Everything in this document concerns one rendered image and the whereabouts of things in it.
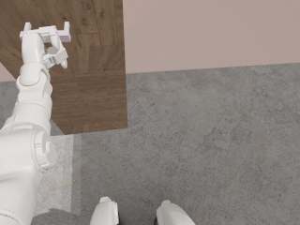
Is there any robot left hand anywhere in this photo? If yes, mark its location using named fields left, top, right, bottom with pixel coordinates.
left=22, top=25, right=68, bottom=72

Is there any robot left thigh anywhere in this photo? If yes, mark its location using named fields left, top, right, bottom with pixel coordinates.
left=89, top=201, right=119, bottom=225

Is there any cabinet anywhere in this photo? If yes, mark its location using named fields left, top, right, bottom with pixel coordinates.
left=0, top=0, right=128, bottom=135

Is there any robot thigh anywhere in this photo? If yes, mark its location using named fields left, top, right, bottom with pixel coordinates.
left=89, top=201, right=119, bottom=225
left=156, top=203, right=195, bottom=225

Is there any robot left upper arm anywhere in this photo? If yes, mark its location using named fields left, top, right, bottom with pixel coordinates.
left=0, top=129, right=57, bottom=225

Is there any drawer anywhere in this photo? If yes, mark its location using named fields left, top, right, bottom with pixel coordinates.
left=0, top=0, right=117, bottom=50

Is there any robot right thigh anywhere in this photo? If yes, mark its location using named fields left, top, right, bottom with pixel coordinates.
left=156, top=203, right=195, bottom=225

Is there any handle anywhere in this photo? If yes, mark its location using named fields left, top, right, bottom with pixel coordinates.
left=20, top=22, right=71, bottom=43

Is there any robot left forearm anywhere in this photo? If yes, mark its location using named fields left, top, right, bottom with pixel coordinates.
left=0, top=63, right=53, bottom=136

